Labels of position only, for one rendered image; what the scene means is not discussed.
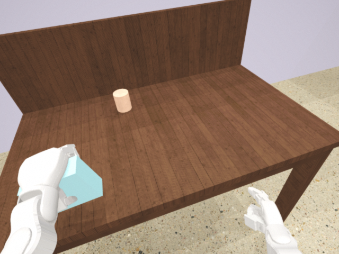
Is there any robot left forearm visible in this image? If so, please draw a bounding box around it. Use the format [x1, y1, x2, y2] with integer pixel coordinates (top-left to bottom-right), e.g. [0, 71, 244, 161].
[0, 185, 59, 254]

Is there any table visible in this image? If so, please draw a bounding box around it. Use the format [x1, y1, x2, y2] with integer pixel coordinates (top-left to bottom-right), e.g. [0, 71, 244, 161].
[0, 0, 339, 254]

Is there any sponge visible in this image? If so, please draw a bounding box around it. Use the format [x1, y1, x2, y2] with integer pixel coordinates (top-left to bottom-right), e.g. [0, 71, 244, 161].
[17, 155, 103, 212]

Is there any left robot hand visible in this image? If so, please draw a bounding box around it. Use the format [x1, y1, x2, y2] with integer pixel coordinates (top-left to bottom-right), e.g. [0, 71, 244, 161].
[17, 144, 80, 212]

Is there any right robot hand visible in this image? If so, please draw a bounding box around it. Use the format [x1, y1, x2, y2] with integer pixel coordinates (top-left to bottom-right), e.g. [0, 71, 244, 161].
[244, 187, 284, 234]

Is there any robot right forearm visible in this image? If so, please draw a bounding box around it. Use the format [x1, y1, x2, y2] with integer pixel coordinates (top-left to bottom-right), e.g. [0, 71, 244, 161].
[265, 224, 302, 254]

